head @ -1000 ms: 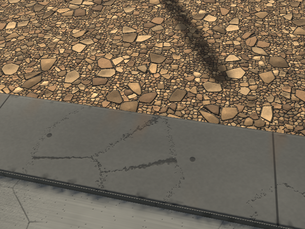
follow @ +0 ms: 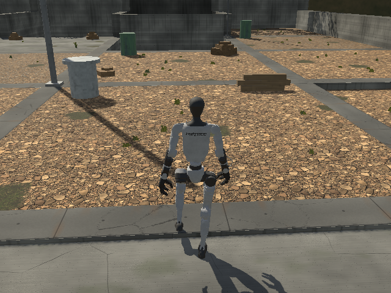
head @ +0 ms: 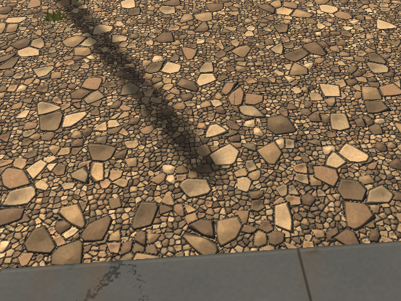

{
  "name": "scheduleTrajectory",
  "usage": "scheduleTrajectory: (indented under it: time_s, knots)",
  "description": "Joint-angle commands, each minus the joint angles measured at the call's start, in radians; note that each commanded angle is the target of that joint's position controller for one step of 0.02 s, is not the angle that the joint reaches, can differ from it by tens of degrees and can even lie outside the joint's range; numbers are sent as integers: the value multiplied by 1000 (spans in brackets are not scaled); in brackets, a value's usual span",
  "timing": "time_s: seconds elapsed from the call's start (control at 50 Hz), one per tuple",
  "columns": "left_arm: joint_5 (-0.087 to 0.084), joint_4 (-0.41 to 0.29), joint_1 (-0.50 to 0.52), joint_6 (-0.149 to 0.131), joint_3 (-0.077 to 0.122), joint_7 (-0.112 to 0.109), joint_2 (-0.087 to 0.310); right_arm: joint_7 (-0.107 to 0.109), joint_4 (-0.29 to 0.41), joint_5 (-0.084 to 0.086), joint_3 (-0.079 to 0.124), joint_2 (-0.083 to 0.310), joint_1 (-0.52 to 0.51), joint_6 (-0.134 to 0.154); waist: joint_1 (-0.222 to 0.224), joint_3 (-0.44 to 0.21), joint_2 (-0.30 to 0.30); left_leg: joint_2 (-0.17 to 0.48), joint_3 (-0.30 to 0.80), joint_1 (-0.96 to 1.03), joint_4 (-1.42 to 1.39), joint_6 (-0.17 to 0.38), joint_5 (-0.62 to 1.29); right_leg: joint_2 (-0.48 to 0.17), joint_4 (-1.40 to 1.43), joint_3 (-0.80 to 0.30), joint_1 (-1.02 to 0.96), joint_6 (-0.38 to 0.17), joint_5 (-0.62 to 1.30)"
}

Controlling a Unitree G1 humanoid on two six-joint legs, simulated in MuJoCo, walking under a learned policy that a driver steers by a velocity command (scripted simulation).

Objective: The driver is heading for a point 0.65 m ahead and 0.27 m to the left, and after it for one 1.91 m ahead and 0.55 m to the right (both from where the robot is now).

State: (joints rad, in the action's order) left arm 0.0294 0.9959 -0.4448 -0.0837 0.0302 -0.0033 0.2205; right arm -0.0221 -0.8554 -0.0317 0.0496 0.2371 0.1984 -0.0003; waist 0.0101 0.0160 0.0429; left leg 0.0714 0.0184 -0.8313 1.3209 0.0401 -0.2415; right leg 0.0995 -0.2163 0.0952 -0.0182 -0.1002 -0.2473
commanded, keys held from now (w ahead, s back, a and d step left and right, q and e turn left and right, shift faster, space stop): w+q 0.80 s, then e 0.20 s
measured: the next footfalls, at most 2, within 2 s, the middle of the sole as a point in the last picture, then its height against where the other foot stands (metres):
left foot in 0.20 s outside the picture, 0.05 m higher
right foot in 0.76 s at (198, 248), level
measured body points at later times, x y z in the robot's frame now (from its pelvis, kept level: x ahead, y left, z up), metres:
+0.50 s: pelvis +0.29 +0.07 +0.05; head +0.31 +0.09 +0.50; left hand +0.40 +0.34 -0.06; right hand +0.39 -0.20 -0.07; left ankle +0.25 +0.08 -0.69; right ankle +0.44 -0.10 -0.61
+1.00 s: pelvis +0.57 +0.11 +0.05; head +0.61 +0.12 +0.50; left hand +0.50 +0.37 -0.07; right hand +0.81 -0.06 -0.07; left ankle +0.51 +0.22 -0.62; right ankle +0.63 +0.05 -0.69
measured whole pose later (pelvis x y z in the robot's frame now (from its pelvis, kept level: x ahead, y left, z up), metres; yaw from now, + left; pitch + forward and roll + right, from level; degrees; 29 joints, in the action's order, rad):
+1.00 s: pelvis +0.57 +0.11 +0.05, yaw +29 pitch +1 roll +0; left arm 0.01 0.80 -0.30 -0.09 0.02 0.01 0.25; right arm -0.01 -0.76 -0.04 0.04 0.29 0.19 0.02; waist 0.02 0.06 0.03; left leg -0.05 0.07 -0.51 1.03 0.01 -0.35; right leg 0.05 -0.36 0.03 0.24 -0.07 -0.15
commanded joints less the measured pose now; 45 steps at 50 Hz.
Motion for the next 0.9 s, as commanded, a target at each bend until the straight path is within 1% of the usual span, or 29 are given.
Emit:
scheduleTrajectory:
  time_s: [0.02,0.06,0.1,0.14,0.16,0.18,0.2,0.22,0.24,0.26,0.28,0.3,0.32,0.34,0.38,0.44,0.52,0.64,0.68,0.7,0.72,0.74,0.76,0.78,0.8,0.82,0.84,0.86,0.9]
  knots:
    - [5,-28,-31,-13,5,-11,92,1,108,-8,-10,26,-114,8,-8,114,-58,-15,-8,-157,-39,12,12,-302,110,-85,29,-71,370]
    - [-2,-22,-27,-16,-2,-18,88,-9,138,-11,-27,10,-174,5,-3,122,-59,-17,-76,-80,-202,19,54,-290,134,-31,31,-50,465]
    - [-11,-8,-51,-18,-9,-24,95,-16,159,-11,-44,-14,-209,2,12,107,-86,-37,-177,8,-292,56,28,-312,122,17,-18,-40,751]
    - [-13,-5,-46,-12,-9,-29,122,-10,153,-3,-43,2,-142,3,-24,32,-129,-119,-264,209,-385,107,-33,-318,-23,79,-53,-13,1280]
    - [-3,-7,-37,-5,-1,-35,154,-6,135,5,-33,25,-57,4,-68,-30,-173,-154,-263,293,-412,130,-85,-337,-163,90,-95,-1,1443]
    - [9,-21,-7,6,10,-37,187,-5,98,15,-17,57,87,9,-130,-114,-208,-179,-227,411,-462,158,-129,-354,-360,89,-122,0,1479]
    - [-3,-47,37,11,21,-32,215,-6,60,13,2,93,221,20,-202,-181,-194,-182,-155,607,-608,191,-80,-339,-592,103,-39,4,1319]
    - [-24,-100,34,3,11,-22,165,2,43,2,43,206,287,20,-208,-250,-40,-15,198,838,-794,274,-243,-237,-952,112,223,35,790]
    - [-8,-167,57,-8,12,4,117,2,43,26,68,287,211,7,-117,-273,184,222,817,976,-1022,395,-164,3,-1297,-18,603,77,-135]
    - [10,-194,93,-24,16,11,142,8,63,35,69,270,128,11,-82,-216,27,232,783,914,-1053,384,-94,-79,-1366,-199,688,56,-71]
    - [-2,-208,129,-30,17,12,133,15,51,25,57,212,111,17,-61,-100,-67,217,663,796,-1047,356,-63,-107,-1358,-174,714,54,-45]
    - [-6,-214,125,-30,14,7,107,17,40,19,44,157,92,26,-15,-10,-138,179,537,676,-1061,309,40,-155,-1291,-161,703,50,-28]
    - [0,-226,131,-18,12,2,95,19,35,19,32,113,62,38,20,29,-138,118,431,588,-1065,276,144,-181,-1228,-163,670,60,-21]
    - [9,-231,117,5,6,0,82,20,32,20,29,101,40,47,47,33,-104,69,340,539,-1071,257,203,-195,-1185,-162,635,69,-26]
    - [19,-248,122,40,4,3,79,18,36,31,32,112,58,64,49,20,-78,9,240,529,-1083,241,267,-212,-1069,-139,627,96,-19]
    - [25,-305,244,54,3,10,85,21,32,34,39,146,148,77,2,13,-47,-9,221,595,-1108,207,453,-208,-908,-93,691,133,72]
    - [18,-360,397,59,2,17,95,28,27,39,47,163,259,64,-73,-12,2,-11,248,786,-1081,143,549,-180,-715,-86,799,156,187]
    - [7,-434,580,45,-16,30,105,43,32,23,52,179,333,54,-129,10,33,20,330,937,-1031,159,611,-122,-477,-82,816,134,209]
    - [2,-447,576,33,-17,30,122,50,41,18,57,196,315,55,-110,7,41,39,355,951,-998,153,669,-105,-393,-97,737,106,202]
    - [0,-437,530,27,-14,26,134,52,49,18,59,204,281,56,-80,0,42,33,348,916,-972,135,717,-88,-339,-97,632,89,188]
    - [-2,-410,439,23,-6,18,154,49,61,17,60,215,235,60,-32,-30,46,15,334,857,-906,108,834,-56,-303,-90,464,69,148]
    - [-5,-369,308,15,9,5,190,40,65,18,60,224,218,66,19,-99,33,-10,329,830,-774,85,911,-37,-286,-86,291,50,139]
    - [0,-337,148,1,22,-11,218,29,74,29,58,219,189,76,105,-182,13,-50,307,717,-577,65,790,-114,-245,-143,46,19,188]
    - [25,-327,-4,-3,40,-30,286,23,102,33,33,128,219,85,130,-331,-130,-114,222,579,-306,59,310,-372,-254,-386,-186,-20,48]
    - [31,-343,72,12,55,-25,341,25,122,58,25,87,376,70,15,-415,-365,-250,125,312,-50,30,-350,-582,-144,-854,-318,-156,38]
    - [8,-356,141,22,44,-18,231,35,78,13,31,168,332,54,6,-277,-159,-157,125,258,3,33,-238,-525,-118,-833,-166,-157,40]
    - [-2,-353,193,17,23,-13,153,30,79,7,31,159,256,51,1,-140,-73,-144,114,281,-19,18,-153,-473,-112,-649,-16,-151,221]
    - [0,-335,199,9,12,-6,114,27,85,4,26,138,219,50,-8,-82,-31,-130,113,294,-51,7,-135,-424,-109,-520,64,-140,440]
    - [-13,-285,160,-11,6,-1,106,14,94,-1,17,107,199,36,-25,-56,-110,-120,113,324,-124,-15,-147,-351,-98,-353,128,-124,761]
